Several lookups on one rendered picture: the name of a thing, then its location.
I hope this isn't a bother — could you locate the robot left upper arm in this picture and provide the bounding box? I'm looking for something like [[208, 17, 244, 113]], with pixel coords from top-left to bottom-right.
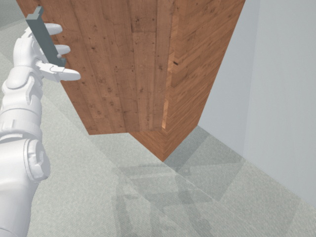
[[0, 138, 50, 237]]

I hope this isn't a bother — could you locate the cupboard door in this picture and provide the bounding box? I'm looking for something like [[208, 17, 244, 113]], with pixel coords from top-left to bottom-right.
[[16, 0, 174, 135]]

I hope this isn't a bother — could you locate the robot left hand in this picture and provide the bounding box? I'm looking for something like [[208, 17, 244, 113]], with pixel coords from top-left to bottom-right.
[[13, 23, 81, 82]]

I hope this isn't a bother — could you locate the handle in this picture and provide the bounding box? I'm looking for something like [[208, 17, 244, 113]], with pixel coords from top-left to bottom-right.
[[25, 6, 66, 67]]

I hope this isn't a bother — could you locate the left robot forearm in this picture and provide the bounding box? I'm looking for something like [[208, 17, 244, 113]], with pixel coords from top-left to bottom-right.
[[0, 66, 43, 144]]

